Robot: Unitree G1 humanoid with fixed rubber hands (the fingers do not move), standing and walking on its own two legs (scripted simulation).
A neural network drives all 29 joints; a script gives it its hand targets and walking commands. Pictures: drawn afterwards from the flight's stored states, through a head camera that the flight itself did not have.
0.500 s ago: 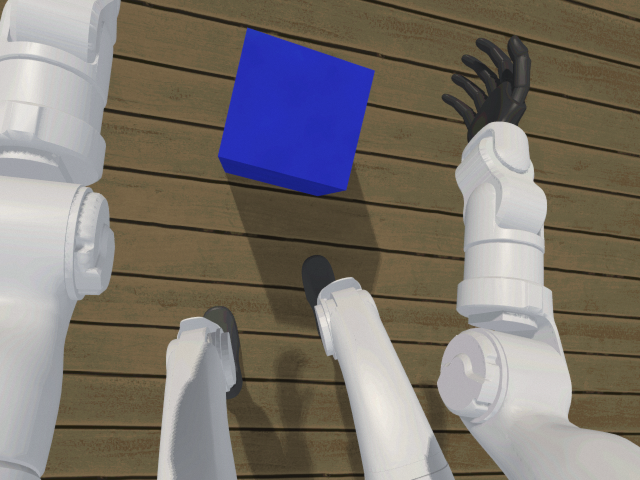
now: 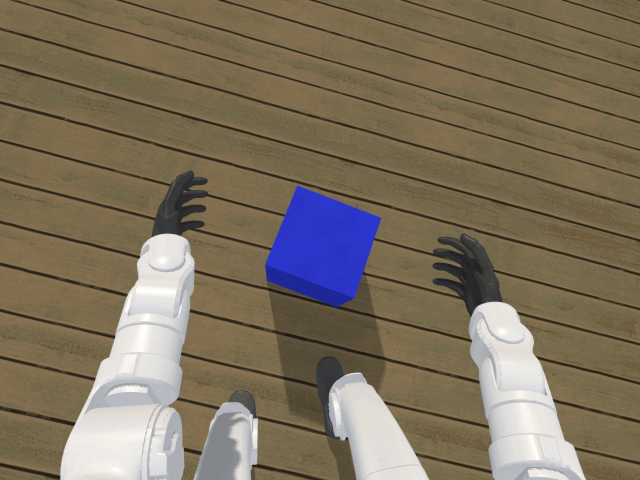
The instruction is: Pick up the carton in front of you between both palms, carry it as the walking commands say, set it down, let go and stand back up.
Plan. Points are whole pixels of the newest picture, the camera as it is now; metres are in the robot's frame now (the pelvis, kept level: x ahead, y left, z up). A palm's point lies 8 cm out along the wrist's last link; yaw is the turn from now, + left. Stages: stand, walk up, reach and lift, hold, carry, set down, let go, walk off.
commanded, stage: let go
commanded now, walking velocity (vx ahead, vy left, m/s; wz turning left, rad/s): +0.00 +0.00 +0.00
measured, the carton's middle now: (318, 252) +0.48 -0.12 -0.59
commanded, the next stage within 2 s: stand in 1.10 s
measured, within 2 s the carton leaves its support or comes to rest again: neither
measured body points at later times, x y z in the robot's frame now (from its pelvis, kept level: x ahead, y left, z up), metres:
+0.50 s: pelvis +0.07 -0.01 +0.06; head +0.16 +0.00 +0.50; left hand +0.33 +0.18 -0.04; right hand +0.22 -0.25 -0.02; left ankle +0.02 +0.13 -0.68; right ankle +0.07 -0.12 -0.68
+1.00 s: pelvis +0.06 +0.01 +0.06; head +0.06 +0.00 +0.51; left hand +0.25 +0.23 -0.01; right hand +0.22 -0.24 -0.01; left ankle +0.02 +0.13 -0.68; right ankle +0.07 -0.12 -0.68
